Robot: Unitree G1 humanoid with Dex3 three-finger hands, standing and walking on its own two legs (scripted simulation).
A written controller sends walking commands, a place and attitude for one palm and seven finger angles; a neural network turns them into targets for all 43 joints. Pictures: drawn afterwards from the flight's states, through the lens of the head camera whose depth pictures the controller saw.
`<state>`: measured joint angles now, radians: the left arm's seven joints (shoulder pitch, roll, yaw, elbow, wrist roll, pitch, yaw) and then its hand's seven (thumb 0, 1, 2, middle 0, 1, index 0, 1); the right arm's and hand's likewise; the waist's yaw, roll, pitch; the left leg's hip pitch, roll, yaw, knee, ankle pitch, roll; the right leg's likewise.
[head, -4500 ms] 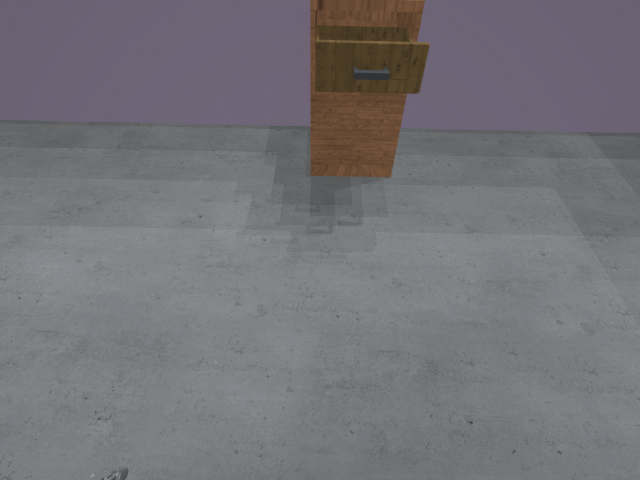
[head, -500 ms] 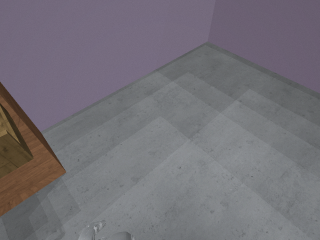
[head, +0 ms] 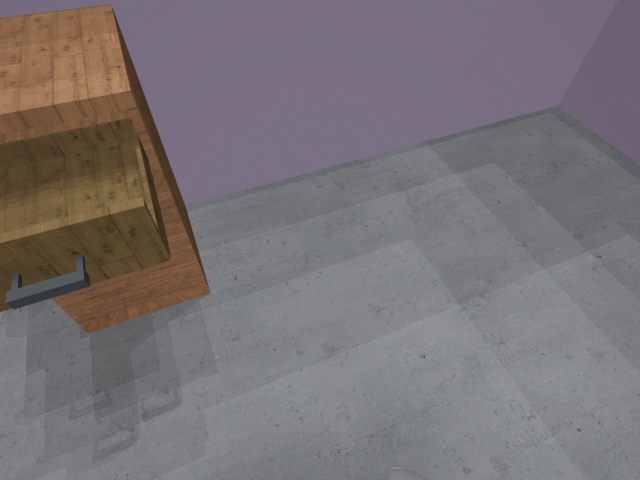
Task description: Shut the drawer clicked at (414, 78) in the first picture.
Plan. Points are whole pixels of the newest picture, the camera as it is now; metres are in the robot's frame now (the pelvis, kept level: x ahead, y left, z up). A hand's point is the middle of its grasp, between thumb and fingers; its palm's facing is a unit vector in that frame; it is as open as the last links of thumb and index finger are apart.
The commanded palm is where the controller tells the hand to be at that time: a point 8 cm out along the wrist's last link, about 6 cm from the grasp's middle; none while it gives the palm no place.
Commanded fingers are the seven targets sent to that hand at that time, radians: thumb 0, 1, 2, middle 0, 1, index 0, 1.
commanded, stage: turn to face it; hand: left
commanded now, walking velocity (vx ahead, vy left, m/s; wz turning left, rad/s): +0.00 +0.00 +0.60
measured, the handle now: (49, 279) +0.41 +0.47 -0.09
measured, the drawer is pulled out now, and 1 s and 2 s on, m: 0.29 0.29 0.29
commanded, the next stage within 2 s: take the last steps up to it in 0.62 s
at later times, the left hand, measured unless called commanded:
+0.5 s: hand out of the picture -0.04 +0.15 -0.15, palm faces +0.34 -0.90 -0.26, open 7.4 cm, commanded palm none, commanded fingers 0.00 0.90 0.90 -0.20 -0.30 -0.20 -0.30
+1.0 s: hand out of the picture -0.07 +0.15 -0.16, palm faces +0.46 -0.85 -0.25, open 7.4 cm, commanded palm none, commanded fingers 0.00 0.90 0.90 -0.20 -0.30 -0.20 -0.30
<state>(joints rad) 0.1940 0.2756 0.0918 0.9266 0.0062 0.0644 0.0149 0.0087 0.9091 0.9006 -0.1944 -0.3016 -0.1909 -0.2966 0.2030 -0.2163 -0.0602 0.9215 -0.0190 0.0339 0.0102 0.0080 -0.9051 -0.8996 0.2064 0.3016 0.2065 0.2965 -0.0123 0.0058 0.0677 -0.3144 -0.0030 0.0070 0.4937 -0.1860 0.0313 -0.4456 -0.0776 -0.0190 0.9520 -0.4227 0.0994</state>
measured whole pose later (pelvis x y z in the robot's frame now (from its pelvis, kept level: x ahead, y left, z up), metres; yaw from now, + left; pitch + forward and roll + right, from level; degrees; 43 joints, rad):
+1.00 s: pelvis -0.03 -0.05 -0.01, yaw +27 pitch -2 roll +1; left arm 0.25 0.18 0.03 0.98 0.03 -0.01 -0.01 0.01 0.91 0.90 -0.20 -0.30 -0.19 -0.30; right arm 0.26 -0.20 -0.05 1.02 -0.01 0.02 0.00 0.01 -0.91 -0.90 0.21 0.30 0.21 0.30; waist 0.00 0.05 0.03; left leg -0.26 -0.01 0.00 0.68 -0.42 0.01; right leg -0.23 -0.04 -0.12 0.59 -0.32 -0.01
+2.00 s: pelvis +0.20 +0.14 -0.01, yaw +28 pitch -1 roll +1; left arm 0.10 0.15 0.03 0.99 0.02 -0.04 0.00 0.00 0.91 0.90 -0.19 -0.30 -0.19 -0.30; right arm 0.38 -0.14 -0.03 1.14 -0.01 -0.03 -0.02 0.01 -0.91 -0.90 0.20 0.30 0.20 0.30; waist -0.05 0.03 0.07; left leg -0.11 0.04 0.14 0.62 -0.46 -0.01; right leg -0.34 -0.05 -0.12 0.59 -0.22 -0.04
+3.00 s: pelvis +0.13 +0.22 +0.00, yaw +28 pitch -1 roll +1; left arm 0.33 0.14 -0.01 1.03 0.02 0.02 0.03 0.01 0.92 0.90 -0.20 -0.30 -0.20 -0.30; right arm 0.37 -0.20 0.00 1.06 -0.01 0.01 -0.01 0.01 -0.92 -0.90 0.20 0.30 0.20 0.30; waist -0.01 0.02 0.00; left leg -0.21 -0.08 0.11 0.40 -0.19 0.10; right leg -0.25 -0.02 0.00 0.48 -0.23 -0.01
